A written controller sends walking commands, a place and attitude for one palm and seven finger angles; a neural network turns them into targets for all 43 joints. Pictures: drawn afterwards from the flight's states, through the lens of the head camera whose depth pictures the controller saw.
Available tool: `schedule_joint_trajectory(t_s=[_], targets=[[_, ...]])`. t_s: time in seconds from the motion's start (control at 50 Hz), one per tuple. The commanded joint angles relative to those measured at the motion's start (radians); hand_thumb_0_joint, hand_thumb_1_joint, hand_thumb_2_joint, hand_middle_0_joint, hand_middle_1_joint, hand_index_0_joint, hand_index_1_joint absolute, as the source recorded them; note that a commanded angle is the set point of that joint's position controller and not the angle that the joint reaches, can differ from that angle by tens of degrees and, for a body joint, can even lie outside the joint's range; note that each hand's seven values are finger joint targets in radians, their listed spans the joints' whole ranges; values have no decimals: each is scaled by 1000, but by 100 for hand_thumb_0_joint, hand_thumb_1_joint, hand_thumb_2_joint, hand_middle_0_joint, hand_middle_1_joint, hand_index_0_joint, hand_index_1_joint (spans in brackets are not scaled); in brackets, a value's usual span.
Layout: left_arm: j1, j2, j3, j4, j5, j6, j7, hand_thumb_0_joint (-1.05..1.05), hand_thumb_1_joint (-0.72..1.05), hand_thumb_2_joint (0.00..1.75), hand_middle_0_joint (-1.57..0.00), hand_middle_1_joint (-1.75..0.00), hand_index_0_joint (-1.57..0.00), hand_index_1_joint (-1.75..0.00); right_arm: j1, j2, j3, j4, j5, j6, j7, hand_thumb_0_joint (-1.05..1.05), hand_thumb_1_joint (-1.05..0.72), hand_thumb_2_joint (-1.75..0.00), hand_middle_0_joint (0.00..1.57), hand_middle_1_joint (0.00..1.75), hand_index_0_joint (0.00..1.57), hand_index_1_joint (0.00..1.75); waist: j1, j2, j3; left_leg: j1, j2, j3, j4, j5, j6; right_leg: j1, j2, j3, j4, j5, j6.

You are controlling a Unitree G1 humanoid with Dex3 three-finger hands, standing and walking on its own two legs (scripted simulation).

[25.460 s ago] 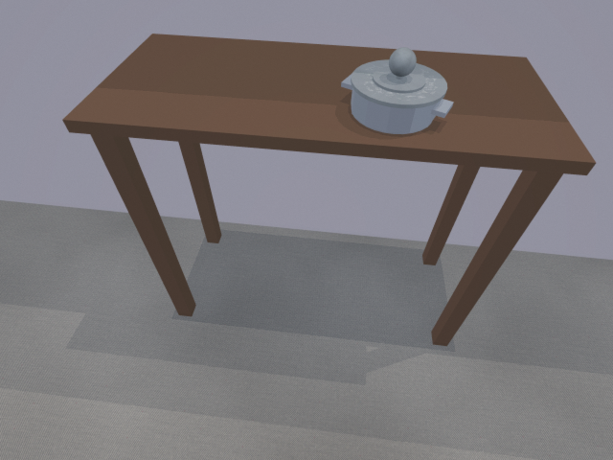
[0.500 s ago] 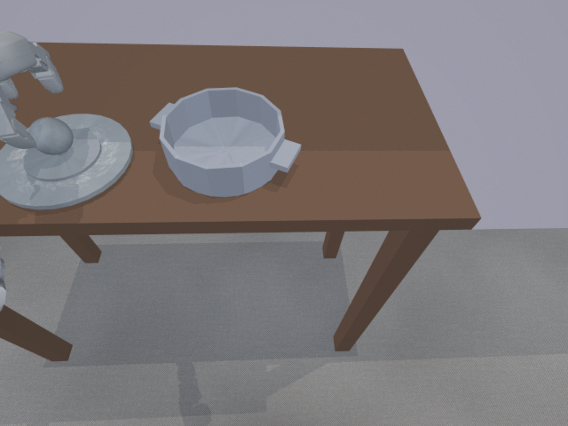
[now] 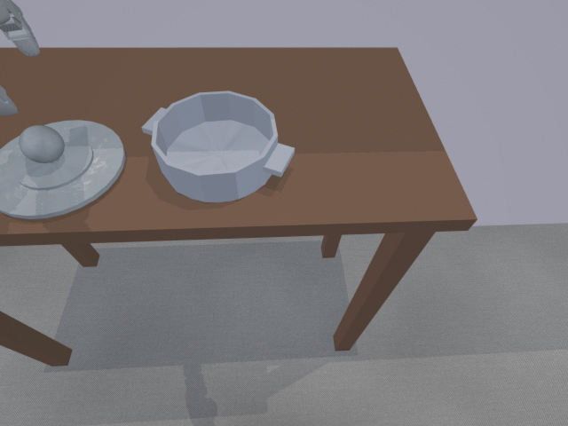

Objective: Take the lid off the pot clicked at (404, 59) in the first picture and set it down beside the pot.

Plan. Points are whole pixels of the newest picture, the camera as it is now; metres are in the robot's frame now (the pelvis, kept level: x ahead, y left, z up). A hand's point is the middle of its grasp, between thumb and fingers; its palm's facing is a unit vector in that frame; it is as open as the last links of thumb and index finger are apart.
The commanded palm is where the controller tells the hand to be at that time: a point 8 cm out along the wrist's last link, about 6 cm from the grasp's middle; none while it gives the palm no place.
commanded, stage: raise the empty hand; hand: left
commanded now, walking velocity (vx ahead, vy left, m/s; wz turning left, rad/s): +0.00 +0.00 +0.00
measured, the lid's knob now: (42, 144) +0.48 +0.32 +0.12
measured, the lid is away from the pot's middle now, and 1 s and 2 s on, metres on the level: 0.24 0.24 0.24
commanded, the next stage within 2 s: draw the hand back to the body in 0.22 s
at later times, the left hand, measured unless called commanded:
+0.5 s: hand out of the picture +0.47 +0.32 +0.26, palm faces -0.18 -0.07 -0.98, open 11.1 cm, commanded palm +0.44 +0.31 +0.32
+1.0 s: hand (6, 61) +0.41 +0.24 +0.29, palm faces +0.32 -0.82 -0.47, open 11.0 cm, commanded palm +0.35 +0.29 +0.31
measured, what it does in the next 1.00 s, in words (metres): stands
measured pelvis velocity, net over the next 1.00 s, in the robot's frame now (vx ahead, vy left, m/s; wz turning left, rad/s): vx -0.01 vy -0.03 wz -0.01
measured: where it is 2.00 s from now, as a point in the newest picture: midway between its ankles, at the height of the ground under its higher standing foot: outside the picture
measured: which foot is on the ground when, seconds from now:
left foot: down 0.00-1.00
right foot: down 0.00-1.00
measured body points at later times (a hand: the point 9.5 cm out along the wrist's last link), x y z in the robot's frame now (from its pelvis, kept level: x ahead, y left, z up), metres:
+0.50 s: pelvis +0.01 -0.01 +0.00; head +0.06 -0.01 +0.45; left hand +0.47 +0.32 +0.32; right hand +0.08 -0.28 -0.12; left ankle +0.00 +0.07 -0.73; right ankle -0.04 -0.14 -0.73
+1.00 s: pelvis -0.01 -0.03 +0.01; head +0.01 -0.03 +0.46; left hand +0.38 +0.28 +0.32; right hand +0.14 -0.25 -0.09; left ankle +0.00 +0.07 -0.73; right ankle -0.04 -0.14 -0.73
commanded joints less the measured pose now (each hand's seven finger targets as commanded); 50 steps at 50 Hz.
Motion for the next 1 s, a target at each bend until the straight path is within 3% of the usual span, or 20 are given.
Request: schedule_joint_trajectory(t_s=[0.0, 0.02, 0.08, 0.12, 0.22, 0.24, 0.3, 0.38, 0.42, 0.46, 0.52, 0.58, 0.64, 0.7, 0.78, 0.8, 0.84, 0.88, 0.92, 0.98], targets=[[-522, 275, 77, -183, 19, 16, 39, 0, -13, 89, -47, -63, -47, -63, 32, -167, -59, -84, -3, -23, -10, 0, -90, -90, 20, 30, 20, 30, 2, 73, -415, 367, 14, -55, -21, 491, -4, 27, 55, -16, -32, 272, -51], [-511, 241, 49, -188, 8, 16, 35, 0, -13, 89, -47, -63, -47, -63, 35, -169, -59, -85, 3, -27, -11, 0, -90, -90, 20, 30, 20, 30, -2, 90, -410, 384, 19, -54, -16, 534, -8, 18, 54, -21, -29, 289, -54], [-546, 316, 109, -238, 22, 24, 35, 0, -13, 89, -47, -63, -47, -63, 35, -169, -63, -89, -4, -23, -3, 0, -90, -90, 20, 30, 20, 30, 11, 93, -456, 400, 20, -61, -15, 577, -6, 43, 54, -12, -26, 310, -50], [-521, 242, 56, -222, 14, 31, 28, 0, -13, 89, -47, -63, -47, -63, 42, -167, -67, -89, 0, -27, 1, 0, -90, -90, 20, 30, 20, 30, 3, 120, -446, 440, 26, -63, 2, 674, -14, 7, 56, -23, -23, 330, -53], [-393, 246, 58, -133, 13, 43, 23, 0, -13, 89, -47, -63, -47, -63, 40, -172, -60, -98, 5, -14, 5, 0, -90, -90, 20, 30, 20, 30, 8, 28, -359, 334, 17, -35, -16, 551, -5, 45, 53, -23, -22, 333, -50], [-437, 297, 91, -182, 21, 44, 26, 0, -13, 89, -47, -63, -47, -63, 28, -171, -59, -97, 0, -6, 6, 0, -90, -90, 20, 30, 20, 30, 15, 27, -396, 336, 18, -37, -18, 556, -3, 69, 50, -12, -21, 339, -44], [-564, 258, 47, -266, 18, 52, 22, 0, -13, 89, -47, -63, -47, -63, 25, -166, -66, -94, -1, -9, 4, 0, -90, -90, 20, 30, 20, 30, -5, 79, -428, 386, 20, -44, -22, 541, 4, 44, 48, -11, -38, 314, -45], [-479, 356, 162, -414, 15, 38, 32, 0, -13, 89, -47, -63, -47, -63, 6, -157, -71, -130, -6, -22, 11, 0, -90, -90, 20, 30, 20, 30, 28, 156, -554, 503, 21, -75, 6, 725, -5, 56, 53, -4, -19, 341, -47], [-321, 272, 125, -344, -11, 45, 25, 0, -13, 89, -47, -63, -47, -63, 7, -154, -70, -136, 1, -25, 17, 0, -90, -90, 20, 30, 20, 30, 27, 146, -464, 477, 23, -70, 12, 756, -11, 26, 55, -18, -19, 343, -53], [-209, 282, 143, -295, -25, 53, 20, 0, -13, 89, -47, -63, -47, -63, -19, -155, -58, -146, 5, -11, 20, 0, -90, -90, 20, 30, 20, 30, 41, 40, -373, 370, 23, -50, -12, 619, -4, 62, 51, -19, -20, 321, -45], [-269, 198, 66, -445, -44, 73, 16, 0, -13, 89, -47, -63, -47, -63, -51, -155, -64, -164, 10, -3, 23, 0, -90, -90, 20, 30, 20, 30, 27, 83, -371, 403, 21, -49, -21, 609, 0, 48, 42, -18, -32, 325, -51], [-269, 354, 213, -566, -37, 78, 26, 0, -13, 89, -47, -63, -47, -63, -75, -153, -61, -183, 3, -9, 21, 0, -90, -90, 20, 30, 20, 30, 57, 94, -463, 443, 15, -71, -22, 643, 5, 105, 45, -6, -30, 327, -51], [-226, 354, 234, -602, -56, 77, 24, 0, -13, 89, -47, -63, -47, -63, -95, -147, -56, -188, 2, -9, 18, 0, -90, -90, 20, 30, 20, 30, 63, 80, -462, 439, 15, -74, -35, 623, 1, 131, 40, -9, -35, 318, -49], [-92, 287, 208, -549, -80, 91, 18, 0, -13, 89, -47, -63, -47, -63, -118, -141, -52, -195, 6, -11, 17, 0, -90, -90, 20, 30, 20, 30, 71, 35, -362, 390, 13, -62, -52, 534, 2, 121, 38, -15, -45, 289, -52], [-79, 245, 177, -650, -92, 109, 20, 0, -13, 89, -47, -63, -47, -63, -162, -137, -48, -211, 8, -10, 19, 0, -90, -90, 20, 30, 20, 30, 76, 32, -339, 385, 11, -60, -73, 464, 1, 129, 30, -16, -54, 262, -55], [-187, 29, 402, -762, -721, -19, 211, 0, -13, 89, -47, -63, -47, -63, -3, -71, -53, -288, -4, -84, 9, 0, -90, -90, 20, 30, 20, 30, 35, 27, -237, 508, 74, -50, -103, 311, -25, 27, 29, -33, -84, 161, -77], [-29, -60, 311, -726, -784, -72, 354, 0, -13, 89, -47, -63, -47, -63, -84, -92, -22, -260, -12, -121, -10, 0, -90, -90, 20, 30, 20, 30, 54, 29, -184, 560, 103, -141, -177, 148, -37, 3, 36, -17, -101, 45, -83], [69, 13, 448, -762, -917, -95, 441, 0, -13, 89, -47, -63, -47, -63, -82, -119, -30, -253, -21, -148, -24, 0, -90, -90, 20, 30, 20, 30, 81, -24, -222, 518, 100, -119, -183, 159, -28, 101, 29, 1, -111, 105, -78], [156, 135, 603, -776, -959, -111, 507, 0, -10, 89, -46, -62, -46, -62, -85, -133, -27, -223, -40, -152, -30, 0, -90, -90, 20, 30, 20, 30, 113, -15, -255, 466, 73, -58, -157, 232, -29, 207, 23, 8, -118, 190, -79], [146, 49, 574, -877, -1010, -140, 556, 0, -2, 89, -44, -59, -44, -59, -122, -107, -24, -209, -46, -182, -30, 0, -90, -90, 20, 30, 20, 30, 102, 48, -223, 442, 74, -27, -178, 230, -41, 252, 14, 12, -136, 221, -70]])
